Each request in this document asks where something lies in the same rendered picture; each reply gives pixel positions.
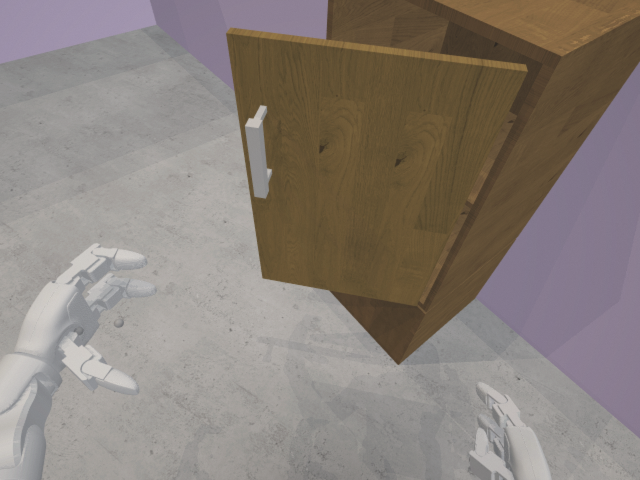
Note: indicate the left robot hand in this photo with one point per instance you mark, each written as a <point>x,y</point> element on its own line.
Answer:
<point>47,330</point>

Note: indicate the handle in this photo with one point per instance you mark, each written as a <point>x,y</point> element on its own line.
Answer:
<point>257,156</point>

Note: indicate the left robot forearm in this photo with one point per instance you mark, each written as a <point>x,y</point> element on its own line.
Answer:
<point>27,384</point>

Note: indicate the right robot hand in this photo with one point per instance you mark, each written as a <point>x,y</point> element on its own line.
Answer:
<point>516,446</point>

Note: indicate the cupboard door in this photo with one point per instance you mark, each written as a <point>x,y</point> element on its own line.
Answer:
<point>374,152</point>

